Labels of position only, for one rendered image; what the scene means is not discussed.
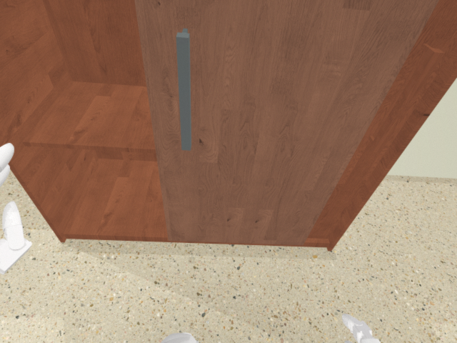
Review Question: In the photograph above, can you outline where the wardrobe door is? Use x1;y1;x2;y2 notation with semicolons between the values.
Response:
307;0;457;239
134;0;439;245

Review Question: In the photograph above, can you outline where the robot left hand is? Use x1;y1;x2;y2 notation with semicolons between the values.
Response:
0;143;32;275

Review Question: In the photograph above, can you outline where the handle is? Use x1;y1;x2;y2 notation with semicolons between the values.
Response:
370;48;445;153
176;29;191;151

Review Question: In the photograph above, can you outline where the robot right hand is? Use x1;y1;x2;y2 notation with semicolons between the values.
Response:
342;314;380;343

